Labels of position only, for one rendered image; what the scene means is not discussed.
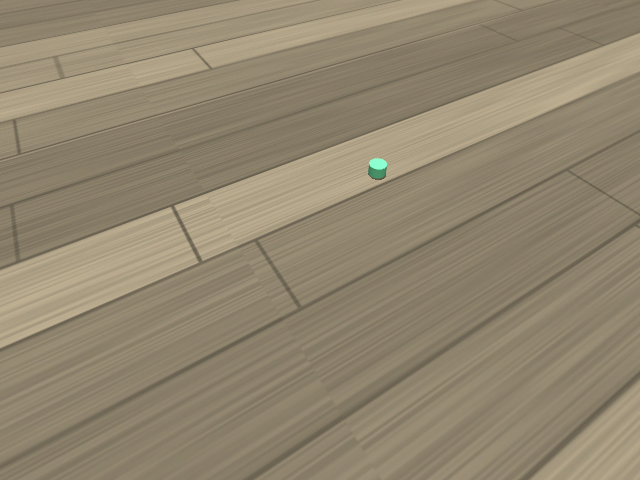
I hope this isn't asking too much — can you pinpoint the tin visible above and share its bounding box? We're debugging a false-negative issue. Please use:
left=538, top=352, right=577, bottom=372
left=368, top=158, right=387, bottom=179

